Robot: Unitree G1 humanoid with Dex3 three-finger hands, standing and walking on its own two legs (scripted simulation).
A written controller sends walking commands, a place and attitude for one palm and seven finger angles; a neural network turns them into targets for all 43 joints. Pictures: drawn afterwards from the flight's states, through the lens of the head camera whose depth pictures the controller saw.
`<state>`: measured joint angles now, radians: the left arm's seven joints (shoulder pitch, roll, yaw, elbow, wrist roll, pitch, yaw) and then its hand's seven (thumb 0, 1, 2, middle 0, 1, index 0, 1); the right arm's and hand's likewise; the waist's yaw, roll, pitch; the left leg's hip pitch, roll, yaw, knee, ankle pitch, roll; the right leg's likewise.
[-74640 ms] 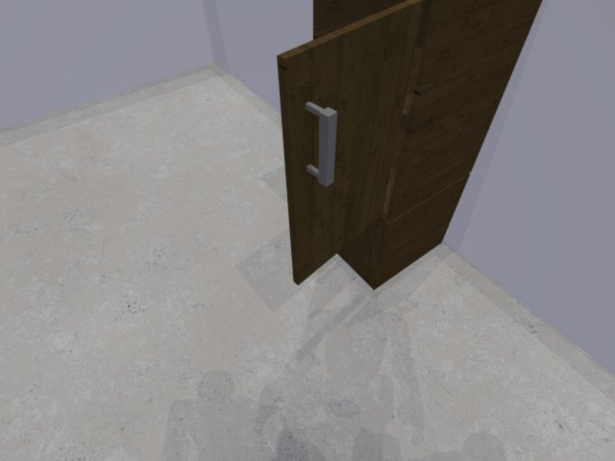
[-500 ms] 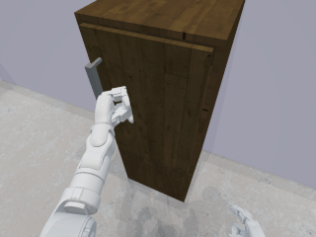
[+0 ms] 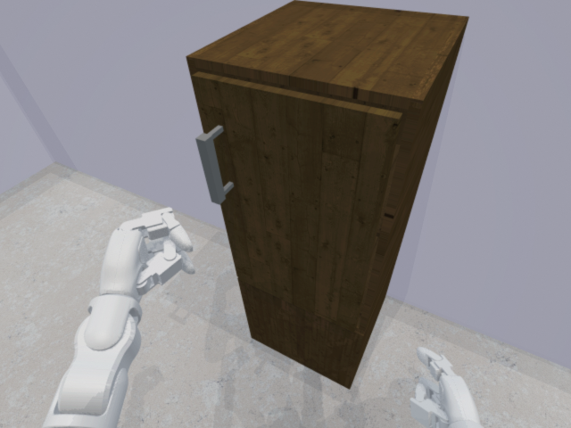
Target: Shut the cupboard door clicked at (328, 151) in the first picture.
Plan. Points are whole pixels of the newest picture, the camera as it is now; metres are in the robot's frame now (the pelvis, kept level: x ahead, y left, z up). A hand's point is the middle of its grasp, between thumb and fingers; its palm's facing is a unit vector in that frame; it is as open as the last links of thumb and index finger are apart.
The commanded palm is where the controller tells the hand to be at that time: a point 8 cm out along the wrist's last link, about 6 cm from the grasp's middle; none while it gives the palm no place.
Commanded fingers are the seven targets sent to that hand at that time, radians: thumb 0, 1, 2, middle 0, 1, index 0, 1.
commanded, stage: draw the hand back to the body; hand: left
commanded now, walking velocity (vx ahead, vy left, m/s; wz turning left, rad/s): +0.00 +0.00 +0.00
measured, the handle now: (218, 165) +0.55 +0.17 +0.09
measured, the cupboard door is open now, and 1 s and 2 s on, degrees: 0 0 0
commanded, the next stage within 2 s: step back with the hand held close in 0.90 s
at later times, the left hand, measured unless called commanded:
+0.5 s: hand (45, 295) +0.22 +0.28 +0.16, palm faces +0.40 -0.83 -0.39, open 5.9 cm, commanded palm +0.16 +0.33 +0.18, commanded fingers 0.00 0.90 0.90 -0.20 -0.30 -0.20 -0.30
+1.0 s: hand (21, 296) +0.21 +0.30 +0.17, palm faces +0.44 -0.81 -0.39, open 7.4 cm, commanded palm +0.16 +0.34 +0.18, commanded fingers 0.00 0.90 0.90 -0.20 -0.30 -0.20 -0.30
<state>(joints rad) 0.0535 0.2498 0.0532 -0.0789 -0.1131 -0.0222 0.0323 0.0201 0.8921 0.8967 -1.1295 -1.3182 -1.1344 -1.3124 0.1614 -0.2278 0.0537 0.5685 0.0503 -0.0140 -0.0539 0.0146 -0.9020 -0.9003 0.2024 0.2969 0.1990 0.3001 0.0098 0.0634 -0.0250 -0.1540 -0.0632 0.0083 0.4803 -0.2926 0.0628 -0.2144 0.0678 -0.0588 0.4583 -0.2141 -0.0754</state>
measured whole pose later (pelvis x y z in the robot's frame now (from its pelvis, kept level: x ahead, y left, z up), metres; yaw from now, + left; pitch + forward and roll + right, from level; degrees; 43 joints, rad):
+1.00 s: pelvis +0.02 +0.04 +0.00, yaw +1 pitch -3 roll -2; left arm 0.47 0.35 0.33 -0.41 -0.07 -0.09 0.10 0.02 0.89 0.90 -0.21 -0.31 -0.21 -0.30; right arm 0.21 -0.23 0.02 0.62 0.02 -0.07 -0.04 0.02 -0.90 -0.90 0.20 0.30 0.20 0.30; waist 0.05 0.08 -0.02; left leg -0.07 -0.10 0.01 0.42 -0.29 0.10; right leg -0.13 0.04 -0.05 0.39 -0.21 -0.02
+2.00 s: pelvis -0.07 +0.04 -0.01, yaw +1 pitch +2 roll -3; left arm 0.51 0.44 0.49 -0.51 -0.03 -0.27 0.14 0.02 0.88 0.90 -0.21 -0.31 -0.22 -0.30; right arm 0.24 -0.23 -0.02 0.57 -0.01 -0.03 -0.08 0.02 -0.90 -0.90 0.21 0.30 0.20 0.30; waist 0.00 0.01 -0.06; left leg -0.42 -0.06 0.02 0.63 -0.24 0.12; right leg -0.35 0.07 0.06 0.74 -0.30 0.00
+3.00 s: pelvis -0.30 +0.01 -0.01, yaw +0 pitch -2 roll -1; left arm 0.46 0.45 0.47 -0.43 -0.05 -0.19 0.19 0.01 0.89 0.90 -0.20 -0.31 -0.21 -0.30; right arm 0.25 -0.16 0.04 0.61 0.01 -0.10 -0.06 0.01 -0.90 -0.90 0.21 0.30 0.20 0.30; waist 0.00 0.02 -0.08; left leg -0.27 0.06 0.01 0.68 -0.42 0.00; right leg -0.27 0.04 -0.09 0.60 -0.31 -0.03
